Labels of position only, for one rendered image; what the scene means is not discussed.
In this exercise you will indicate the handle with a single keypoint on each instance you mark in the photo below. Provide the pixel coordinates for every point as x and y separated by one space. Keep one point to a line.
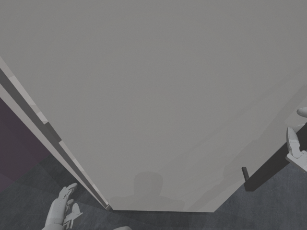
274 164

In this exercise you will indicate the fridge door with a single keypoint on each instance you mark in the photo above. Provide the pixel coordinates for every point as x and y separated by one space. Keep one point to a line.
162 102

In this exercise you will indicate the robot right hand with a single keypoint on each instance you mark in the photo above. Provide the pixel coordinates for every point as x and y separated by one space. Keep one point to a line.
297 158

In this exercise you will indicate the robot left hand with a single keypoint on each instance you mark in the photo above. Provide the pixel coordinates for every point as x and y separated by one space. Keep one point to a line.
61 205

